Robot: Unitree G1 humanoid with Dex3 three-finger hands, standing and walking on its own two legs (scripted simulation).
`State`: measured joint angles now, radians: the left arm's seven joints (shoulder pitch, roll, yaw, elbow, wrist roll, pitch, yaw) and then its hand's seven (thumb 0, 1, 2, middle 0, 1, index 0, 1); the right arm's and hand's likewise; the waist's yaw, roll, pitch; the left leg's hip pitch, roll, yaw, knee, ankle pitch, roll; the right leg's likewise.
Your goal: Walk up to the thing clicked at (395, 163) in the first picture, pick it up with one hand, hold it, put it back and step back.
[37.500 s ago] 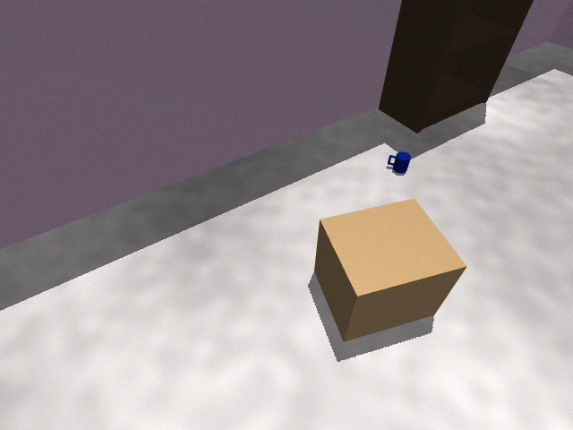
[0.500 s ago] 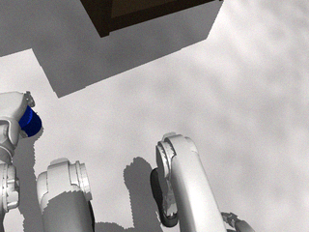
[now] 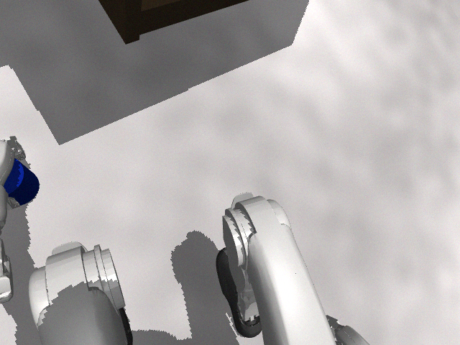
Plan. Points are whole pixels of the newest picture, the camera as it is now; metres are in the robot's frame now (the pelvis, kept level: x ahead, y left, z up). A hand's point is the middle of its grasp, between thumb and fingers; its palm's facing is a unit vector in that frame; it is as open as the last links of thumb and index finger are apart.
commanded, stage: rest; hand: left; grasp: from above
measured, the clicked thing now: out of the picture +0.45 +0.30 -0.26
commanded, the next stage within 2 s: open in 0.10 s
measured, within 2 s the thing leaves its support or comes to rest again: neither
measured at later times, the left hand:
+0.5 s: hand out of the picture +0.44 +0.28 -0.22, palm faces -0.45 -0.12 -0.88, open 10.6 cm
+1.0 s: hand out of the picture +0.45 +0.28 -0.23, palm faces -0.44 -0.14 -0.89, open 13.2 cm
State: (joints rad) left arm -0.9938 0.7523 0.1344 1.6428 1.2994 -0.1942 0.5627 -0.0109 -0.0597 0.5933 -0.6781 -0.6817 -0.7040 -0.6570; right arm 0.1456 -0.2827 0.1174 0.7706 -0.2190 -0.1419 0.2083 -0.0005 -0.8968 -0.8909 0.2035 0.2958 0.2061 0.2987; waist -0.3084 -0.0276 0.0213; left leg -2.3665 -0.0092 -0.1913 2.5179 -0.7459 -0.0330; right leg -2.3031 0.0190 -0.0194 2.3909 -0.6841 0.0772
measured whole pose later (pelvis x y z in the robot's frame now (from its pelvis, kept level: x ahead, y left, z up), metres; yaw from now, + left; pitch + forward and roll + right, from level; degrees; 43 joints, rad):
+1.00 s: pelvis +0.00 +0.00 +0.00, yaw -2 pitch +32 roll -12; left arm -1.02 0.83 0.15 1.71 1.30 -0.19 0.61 0.00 -0.42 1.00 -0.14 -1.08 -0.15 -1.06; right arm 0.13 -0.31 0.15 0.75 -0.26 -0.21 0.29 0.00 -0.90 -0.90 0.20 0.30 0.21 0.30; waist -0.34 -0.05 0.05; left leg -2.37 -0.01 -0.23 2.55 -0.75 -0.03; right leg -2.29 0.03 -0.05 2.39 -0.67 0.08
